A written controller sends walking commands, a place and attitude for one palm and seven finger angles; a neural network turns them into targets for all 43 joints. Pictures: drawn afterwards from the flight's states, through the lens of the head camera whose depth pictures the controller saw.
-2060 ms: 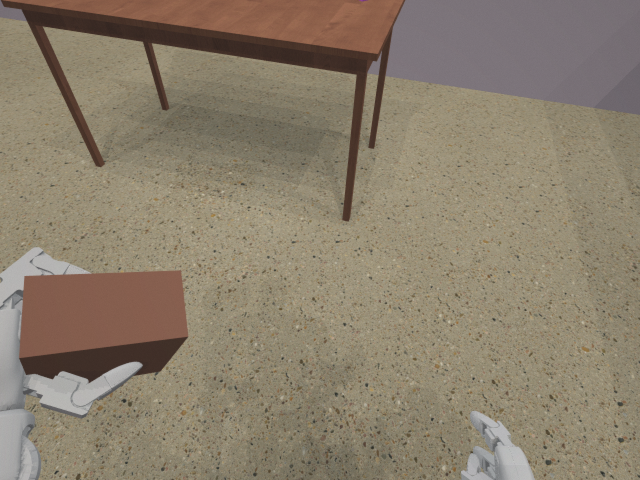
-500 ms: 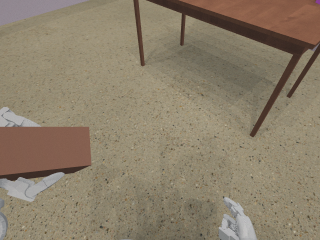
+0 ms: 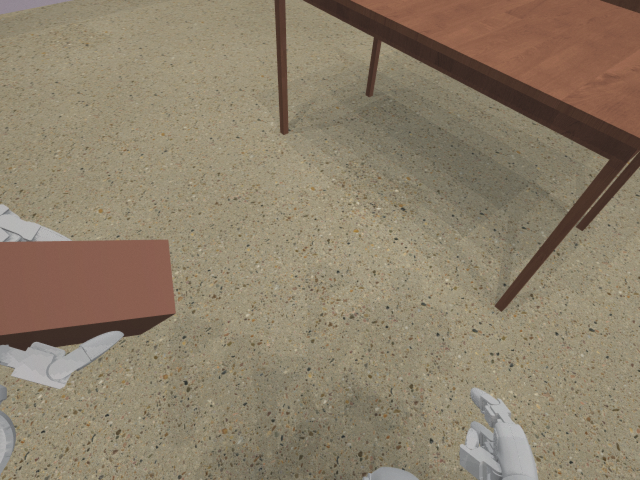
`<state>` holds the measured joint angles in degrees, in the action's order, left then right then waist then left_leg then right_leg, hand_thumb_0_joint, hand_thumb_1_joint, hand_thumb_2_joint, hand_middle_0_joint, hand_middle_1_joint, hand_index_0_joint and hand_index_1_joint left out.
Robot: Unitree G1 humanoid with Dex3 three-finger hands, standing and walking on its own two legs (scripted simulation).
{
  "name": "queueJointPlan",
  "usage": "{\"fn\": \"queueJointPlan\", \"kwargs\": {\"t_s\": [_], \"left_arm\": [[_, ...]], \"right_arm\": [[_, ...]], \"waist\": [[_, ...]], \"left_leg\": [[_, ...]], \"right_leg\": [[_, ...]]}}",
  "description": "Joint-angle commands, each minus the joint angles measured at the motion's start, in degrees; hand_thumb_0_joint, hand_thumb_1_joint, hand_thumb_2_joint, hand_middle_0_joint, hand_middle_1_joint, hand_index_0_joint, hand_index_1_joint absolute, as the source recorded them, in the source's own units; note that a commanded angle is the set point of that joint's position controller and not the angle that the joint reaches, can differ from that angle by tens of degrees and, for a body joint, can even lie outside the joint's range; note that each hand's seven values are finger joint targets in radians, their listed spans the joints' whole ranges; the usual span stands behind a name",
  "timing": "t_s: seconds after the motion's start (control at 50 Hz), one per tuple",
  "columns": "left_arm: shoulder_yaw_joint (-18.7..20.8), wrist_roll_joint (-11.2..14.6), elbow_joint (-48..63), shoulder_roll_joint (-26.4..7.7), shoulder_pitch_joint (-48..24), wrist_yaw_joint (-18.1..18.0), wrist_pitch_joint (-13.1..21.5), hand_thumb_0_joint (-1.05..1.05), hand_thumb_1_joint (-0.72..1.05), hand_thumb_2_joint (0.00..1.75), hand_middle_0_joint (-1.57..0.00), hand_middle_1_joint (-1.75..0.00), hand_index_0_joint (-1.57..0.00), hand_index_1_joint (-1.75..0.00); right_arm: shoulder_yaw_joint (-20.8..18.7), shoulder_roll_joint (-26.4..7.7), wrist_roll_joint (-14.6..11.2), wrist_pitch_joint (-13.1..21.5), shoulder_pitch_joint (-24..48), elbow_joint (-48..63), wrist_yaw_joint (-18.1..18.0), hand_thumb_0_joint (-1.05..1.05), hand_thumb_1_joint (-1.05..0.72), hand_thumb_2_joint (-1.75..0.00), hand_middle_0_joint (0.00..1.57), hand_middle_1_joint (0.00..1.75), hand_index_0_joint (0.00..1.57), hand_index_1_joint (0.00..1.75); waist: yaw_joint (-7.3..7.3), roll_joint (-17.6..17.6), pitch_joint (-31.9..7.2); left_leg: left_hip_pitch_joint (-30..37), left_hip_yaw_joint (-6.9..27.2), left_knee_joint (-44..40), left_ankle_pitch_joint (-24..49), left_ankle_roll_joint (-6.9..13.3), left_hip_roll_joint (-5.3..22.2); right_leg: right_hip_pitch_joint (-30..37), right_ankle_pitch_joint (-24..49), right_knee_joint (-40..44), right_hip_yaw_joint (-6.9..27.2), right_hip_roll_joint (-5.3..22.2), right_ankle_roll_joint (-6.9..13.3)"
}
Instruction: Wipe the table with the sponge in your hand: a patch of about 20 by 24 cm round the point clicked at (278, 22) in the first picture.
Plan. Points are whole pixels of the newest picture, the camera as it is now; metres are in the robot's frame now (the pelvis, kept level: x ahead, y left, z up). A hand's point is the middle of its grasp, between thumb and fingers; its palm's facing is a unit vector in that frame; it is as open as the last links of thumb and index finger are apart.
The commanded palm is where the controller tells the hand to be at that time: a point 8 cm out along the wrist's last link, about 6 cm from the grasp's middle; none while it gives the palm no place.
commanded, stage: walk to a spot facing it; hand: left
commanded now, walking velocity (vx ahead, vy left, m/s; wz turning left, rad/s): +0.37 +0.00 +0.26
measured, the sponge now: (106, 297) +0.25 +0.21 +0.16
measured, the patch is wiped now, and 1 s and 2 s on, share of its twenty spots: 0.00 0.00 0.00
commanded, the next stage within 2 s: none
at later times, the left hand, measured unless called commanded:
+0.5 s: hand (107, 219) +0.32 +0.23 +0.19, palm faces +0.53 -0.74 -0.41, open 10.4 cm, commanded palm +0.26 +0.27 +0.19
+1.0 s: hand (142, 160) +0.42 +0.23 +0.18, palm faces +0.64 -0.64 -0.43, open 10.4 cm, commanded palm +0.35 +0.25 +0.19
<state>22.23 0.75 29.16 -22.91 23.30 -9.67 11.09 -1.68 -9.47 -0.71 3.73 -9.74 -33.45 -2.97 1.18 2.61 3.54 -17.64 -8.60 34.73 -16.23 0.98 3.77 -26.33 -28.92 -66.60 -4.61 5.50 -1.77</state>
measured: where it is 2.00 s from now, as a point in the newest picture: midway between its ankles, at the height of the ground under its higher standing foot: (310, 368)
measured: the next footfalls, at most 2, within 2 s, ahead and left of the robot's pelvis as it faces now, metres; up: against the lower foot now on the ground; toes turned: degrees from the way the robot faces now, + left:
right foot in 0.18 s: +0.17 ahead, -0.16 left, +0.00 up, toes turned -8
left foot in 0.52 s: +0.23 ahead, +0.11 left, +0.00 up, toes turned +20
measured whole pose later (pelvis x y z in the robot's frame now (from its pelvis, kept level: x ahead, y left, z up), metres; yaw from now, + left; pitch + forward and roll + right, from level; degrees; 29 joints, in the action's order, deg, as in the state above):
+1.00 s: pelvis +0.28 -0.06 +0.00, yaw +17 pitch -2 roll +0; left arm 19.4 0.9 25.5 -17.9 23.8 -7.7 10.7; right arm -0.1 -12.3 -0.2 2.3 -10.2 -39.8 -3.3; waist -1.7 -3.2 4.4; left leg -29.2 -2.5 70.4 -23.3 -0.9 4.2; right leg -16.4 -16.5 -35.2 -12.8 6.8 0.8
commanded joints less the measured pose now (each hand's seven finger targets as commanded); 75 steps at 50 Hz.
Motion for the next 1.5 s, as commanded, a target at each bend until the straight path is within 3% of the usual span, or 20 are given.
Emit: {"fn": "queueJointPlan", "kwargs": {"t_s": [0.0, 0.12, 0.16, 0.18, 0.3, 0.46, 0.48, 0.52, 0.54, 0.64, 0.78, 0.82, 0.84, 0.86, 0.98, 1.16, 1.2, 1.22, 1.34, 1.48], "left_arm": [[5.4, 1.0, 18.4, -6.5, 4.4, -0.1, 5.4, 0.0, 0.1, 1.3, -1.2, -1.6, -1.2, -1.6], [4.0, 0.5, 8.0, -5.0, 0.0, 0.3, 3.4, 0.0, 0.1, 1.3, -1.2, -1.6, -1.2, -1.6], [5.8, -0.5, 6.4, -9.6, -3.5, -0.2, 2.5, 0.0, 0.1, 1.3, -1.2, -1.6, -1.2, -1.6], [7.8, 0.3, 6.6, -11.7, -5.6, -0.5, 2.5, 0.0, 0.1, 1.3, -1.2, -1.6, -1.2, -1.6], [4.9, -0.1, 12.0, -8.4, -4.1, 0.1, 4.5, 0.0, 0.1, 1.3, -1.2, -1.6, -1.2, -1.6], [6.0, 0.8, 17.0, -7.6, 0.5, -2.7, 4.1, 0.0, 0.1, 1.3, -1.2, -1.6, -1.2, -1.6], [5.6, 0.8, 17.3, -7.3, -0.5, -2.7, 4.7, 0.0, 0.1, 1.3, -1.2, -1.6, -1.2, -1.6], [4.5, 0.8, 16.5, -7.0, -1.5, -2.3, 6.2, 0.0, 0.1, 1.3, -1.2, -1.6, -1.2, -1.6], [6.7, 0.1, 13.3, -10.0, -1.6, -1.6, 5.8, 0.0, 0.1, 1.3, -1.2, -1.6, -1.2, -1.6], [4.8, 0.7, 21.7, -6.4, 2.2, -0.2, 5.9, 0.0, 0.1, 1.3, -1.2, -1.6, -1.2, -1.6], [4.6, 0.8, 9.1, -5.6, 0.1, 0.2, 4.0, 0.0, 0.1, 1.3, -1.2, -1.6, -1.2, -1.6], [4.2, 0.0, 6.6, -6.9, -2.6, 0.1, 2.6, 0.0, 0.1, 1.3, -1.2, -1.6, -1.2, -1.6], [6.1, 0.0, 7.0, -10.5, -4.3, -0.2, 2.2, 0.0, 0.1, 1.3, -1.2, -1.6, -1.2, -1.6], [7.3, 0.8, 7.2, -11.2, -6.9, -0.3, 2.6, 0.0, 0.1, 1.3, -1.2, -1.6, -1.2, -1.6], [4.9, 0.4, 12.8, -8.4, -3.7, 0.3, 4.4, 0.0, 0.1, 1.3, -1.2, -1.6, -1.2, -1.6], [5.3, 1.0, 17.7, -7.5, -0.9, -2.7, 4.3, 0.0, 0.1, 1.3, -1.2, -1.6, -1.2, -1.6], [4.7, 0.9, 18.4, -6.8, -2.9, -2.6, 5.8, 0.0, 0.1, 1.3, -1.2, -1.6, -1.2, -1.6], [5.5, 0.2, 13.0, -9.5, -2.2, -1.7, 6.1, 0.0, 0.1, 1.3, -1.2, -1.6, -1.2, -1.6], [4.7, 1.0, 20.6, -6.3, 2.6, -0.2, 6.0, 0.0, 0.1, 1.3, -1.2, -1.6, -1.2, -1.6], [4.8, 0.9, 9.8, -5.9, 0.3, -0.1, 3.7, 0.0, 0.1, 1.3, -1.2, -1.6, -1.2, -1.6]], "right_arm": [[-1.6, -7.6, -0.1, 4.4, 1.8, 7.3, 0.3, 0.0, -0.9, -0.9, 0.2, 0.3, 0.2, 0.3], [-0.9, -7.2, 0.1, 4.3, 1.4, 6.1, -1.6, 0.0, -0.9, -0.9, 0.2, 0.3, 0.2, 0.3], [-0.4, -5.0, 0.2, 3.4, 1.0, 6.3, -1.6, 0.0, -0.9, -0.9, 0.2, 0.3, 0.2, 0.3], [-0.7, -7.2, 0.7, 4.0, 3.9, 6.7, -1.5, 0.0, -0.9, -0.9, 0.2, 0.3, 0.2, 0.3], [-0.3, -7.4, 0.6, 1.4, 4.5, 5.2, -0.5, 0.0, -0.9, -0.9, 0.2, 0.3, 0.2, 0.3], [-1.8, -7.2, 0.9, 1.2, 0.7, 9.2, -1.4, 0.0, -0.9, -0.9, 0.2, 0.3, 0.2, 0.3], [-2.4, -7.9, 0.5, 1.4, -0.7, 9.3, -1.9, 0.0, -0.9, -0.9, 0.2, 0.3, 0.2, 0.3], [-2.4, -9.3, 0.3, 2.1, 0.3, 9.8, -1.1, 0.0, -0.9, -0.9, 0.2, 0.3, 0.2, 0.3], [-1.9, -8.7, 0.5, 2.5, 0.9, 8.4, -0.8, 0.0, -0.9, -0.9, 0.2, 0.3, 0.2, 0.3], [-2.1, -7.8, -0.2, 4.2, 1.8, 7.7, 0.4, 0.0, -0.9, -0.9, 0.2, 0.3, 0.2, 0.3], [-1.0, -7.3, 0.4, 4.3, 1.9, 5.8, -1.3, 0.0, -0.9, -0.9, 0.2, 0.3, 0.2, 0.3], [-0.6, -5.6, 0.1, 3.2, 1.2, 5.6, -1.7, 0.0, -0.9, -0.9, 0.2, 0.3, 0.2, 0.3], [0.0, -5.1, 0.4, 3.2, 3.7, 7.0, -1.5, 0.0, -0.9, -0.9, 0.2, 0.3, 0.2, 0.3], [-0.6, -7.3, 1.0, 3.9, 4.4, 6.2, -1.4, 0.0, -0.9, -0.9, 0.2, 0.3, 0.2, 0.3], [-0.5, -7.6, 0.5, 1.4, 5.0, 5.2, -0.7, 0.0, -0.9, -0.9, 0.2, 0.3, 0.2, 0.3], [-2.3, -8.1, 0.6, 1.7, 0.2, 9.0, -2.0, 0.0, -0.9, -0.9, 0.2, 0.3, 0.2, 0.3], [-2.9, -10.0, 0.2, 2.0, 0.5, 9.7, -1.6, 0.0, -0.9, -0.9, 0.2, 0.3, 0.2, 0.3], [-2.1, -9.1, 0.5, 2.7, 0.9, 8.9, -1.0, 0.0, -0.9, -0.9, 0.2, 0.3, 0.2, 0.3], [-1.9, -7.9, -0.1, 4.7, 1.8, 7.3, 0.3, 0.0, -0.9, -0.9, 0.2, 0.3, 0.2, 0.3], [-0.9, -7.3, 0.3, 4.1, 2.2, 5.9, -1.3, 0.0, -0.9, -0.9, 0.2, 0.3, 0.2, 0.3]], "waist": [[-2.01, -17.4, -7.7], [-2.19, -9.8, -8.0], [-2.85, 16.4, -8.4], [-4.07, 16.9, -8.2], [-1.7, 6.5, -5.8], [-1.26, 1.5, -10.6], [0.12, -5.6, -12.4], [-0.36, -25.2, -12.8], [-0.03, -20.4, -10.6], [-1.6, -19.2, -8.7], [-2.12, -12.5, -6.9], [-2.69, 4.2, -8.6], [-3.8, 19.3, -7.8], [-3.43, 15.3, -7.8], [-1.58, 5.8, -5.8], [-0.8, -3.8, -10.8], [-0.28, -27.1, -11.7], [-0.55, -22.9, -10.3], [-1.56, -17.8, -9.0], [-1.94, -11.6, -8.9]], "left_leg": [[5.0, 14.1, -18.6, 6.7, 9.8, 13.1], [-3.8, 5.2, -5.0, -7.9, 4.5, 7.7], [-22.1, -0.4, 26.5, -16.6, 0.3, -2.5], [-25.0, 7.2, 37.0, -16.3, -0.1, -1.9], [-17.4, 6.5, 28.3, -5.8, -2.0, 3.6], [4.8, -5.3, -6.2, 3.4, -1.0, -2.6], [13.5, -1.0, -8.6, 4.4, 0.9, -0.7], [23.9, 36.1, -15.4, 21.7, 12.9, 20.6], [22.2, 39.1, -16.1, 20.6, 15.5, 22.8], [10.2, 16.1, -16.3, 11.5, 9.8, 13.4], [-1.8, 7.4, -9.8, -5.2, 5.2, 10.0], [-11.5, 1.3, 14.0, -12.2, 2.1, 2.7], [-24.9, 2.2, 31.8, -18.7, 0.0, -3.3], [-24.1, 9.1, 37.7, -14.2, -0.4, -1.0], [-18.1, 6.7, 29.0, -4.4, -2.3, 3.6], [9.2, -2.8, -8.2, 3.3, -0.2, -1.3], [23.3, 31.3, -15.9, 17.5, 10.5, 18.6], [20.3, 39.1, -17.5, 14.4, 13.8, 22.4], [8.9, 15.6, -17.5, 9.7, 9.4, 13.7], [0.5, 6.1, -7.5, -0.9, 4.4, 9.9]], "right_leg": [[-2.8, 7.5, 12.3, -1.5, 2.4, -1.1], [19.7, 13.0, 35.5, -8.3, -2.5, -1.5], [28.7, 2.7, 49.5, 23.4, 16.8, 7.6], [26.4, 0.6, 54.3, 34.1, 23.1, 11.1], [18.8, 17.0, 50.9, 5.6, 17.4, 9.3], [19.2, 23.3, 34.8, -4.2, 11.4, 5.9], [13.3, 24.8, 23.3, -6.3, 9.1, 3.8], [-8.6, -8.6, -2.4, -3.1, -1.9, 0.1], [-14.0, -6.2, -6.5, 2.7, 0.8, 0.5], [-7.5, 4.7, 8.1, -0.8, 2.6, -0.8], [16.2, 13.2, 34.0, -8.7, -2.5, -1.6], [24.5, 3.1, 44.6, 6.0, 6.7, 3.0], [29.1, 4.2, 52.2, 30.4, 20.2, 9.9], [25.1, -0.3, 55.2, 33.6, 22.4, 11.1], [18.7, 16.0, 51.9, 6.2, 17.3, 9.4], [15.9, 18.2, 30.7, -4.4, 9.6, 5.1], [-7.2, -6.7, 2.5, -5.2, -2.1, 0.0], [-11.5, -7.6, -4.2, 1.2, -0.9, 0.9], [-6.4, 6.1, 8.8, -0.9, 2.0, -0.7], [17.3, 13.9, 36.4, -8.6, -3.2, -1.0]]}}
